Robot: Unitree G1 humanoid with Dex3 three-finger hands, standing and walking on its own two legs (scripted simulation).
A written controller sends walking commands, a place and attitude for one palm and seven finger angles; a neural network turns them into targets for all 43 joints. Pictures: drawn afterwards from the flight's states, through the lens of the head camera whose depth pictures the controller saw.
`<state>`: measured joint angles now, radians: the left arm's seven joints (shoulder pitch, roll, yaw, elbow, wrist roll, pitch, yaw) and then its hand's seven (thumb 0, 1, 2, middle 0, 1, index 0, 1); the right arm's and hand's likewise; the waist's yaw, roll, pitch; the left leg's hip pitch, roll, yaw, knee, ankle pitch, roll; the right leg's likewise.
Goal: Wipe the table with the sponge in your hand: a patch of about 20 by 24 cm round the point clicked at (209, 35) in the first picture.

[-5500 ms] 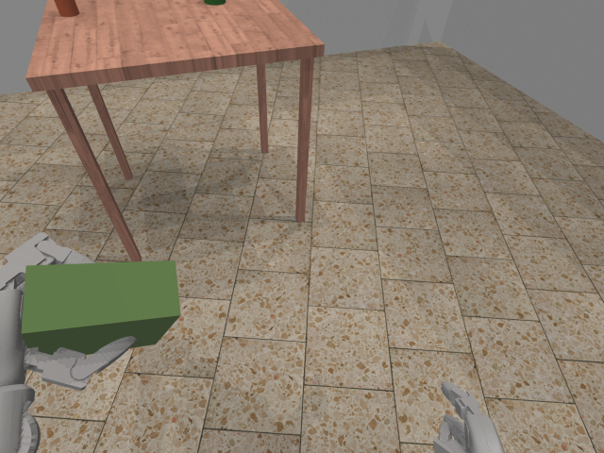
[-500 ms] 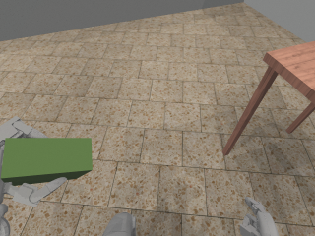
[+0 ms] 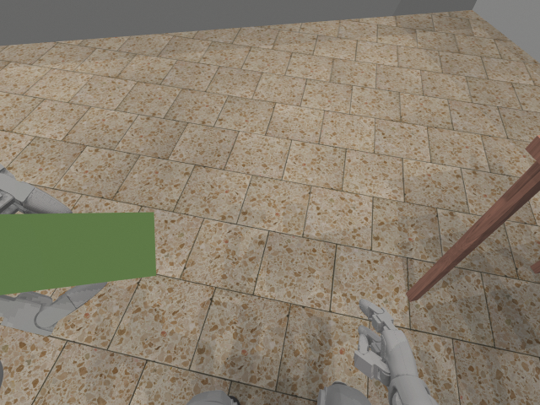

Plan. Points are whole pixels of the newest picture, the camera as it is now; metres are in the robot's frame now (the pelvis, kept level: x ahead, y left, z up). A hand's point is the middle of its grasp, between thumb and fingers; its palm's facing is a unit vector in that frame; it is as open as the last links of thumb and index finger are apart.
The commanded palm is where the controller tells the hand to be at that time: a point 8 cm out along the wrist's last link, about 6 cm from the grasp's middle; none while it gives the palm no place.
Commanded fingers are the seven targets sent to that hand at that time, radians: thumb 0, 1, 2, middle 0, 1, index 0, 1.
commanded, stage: turn to face it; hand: left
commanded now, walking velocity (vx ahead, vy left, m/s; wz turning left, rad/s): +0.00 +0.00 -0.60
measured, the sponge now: (93, 249) +0.22 +0.20 +0.19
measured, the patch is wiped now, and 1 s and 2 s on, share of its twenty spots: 0.00 0.00 0.00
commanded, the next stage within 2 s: none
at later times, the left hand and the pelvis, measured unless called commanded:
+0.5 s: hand (224, 217) +0.27 +0.09 +0.20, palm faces +0.11 -0.82 -0.56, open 9.9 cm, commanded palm +0.22 +0.15 +0.18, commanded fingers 0.00 0.10 1.30 -1.20 -1.60 -1.20 -1.60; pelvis -0.01 -0.08 +0.00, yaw -16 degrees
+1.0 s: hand (277, 268) +0.23 +0.03 +0.18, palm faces -0.07 -0.89 -0.46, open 9.9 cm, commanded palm +0.20 +0.09 +0.18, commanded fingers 0.00 0.10 1.30 -1.20 -1.60 -1.20 -1.60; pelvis -0.09 -0.06 +0.00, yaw -34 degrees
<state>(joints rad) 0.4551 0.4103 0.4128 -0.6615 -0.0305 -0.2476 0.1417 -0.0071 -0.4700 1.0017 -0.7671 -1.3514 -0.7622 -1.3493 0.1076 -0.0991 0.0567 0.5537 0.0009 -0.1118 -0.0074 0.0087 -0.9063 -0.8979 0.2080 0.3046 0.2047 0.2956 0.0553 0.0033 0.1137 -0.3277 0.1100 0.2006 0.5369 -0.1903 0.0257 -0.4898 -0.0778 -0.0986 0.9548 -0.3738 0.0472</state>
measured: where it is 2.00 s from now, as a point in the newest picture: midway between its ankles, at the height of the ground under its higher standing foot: outside the picture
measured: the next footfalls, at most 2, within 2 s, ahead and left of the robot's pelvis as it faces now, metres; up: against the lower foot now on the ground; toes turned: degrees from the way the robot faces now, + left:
right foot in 0.18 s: +0.07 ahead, -0.14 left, +0.00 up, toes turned -13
left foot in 0.72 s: +0.04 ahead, +0.08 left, +0.00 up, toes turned -19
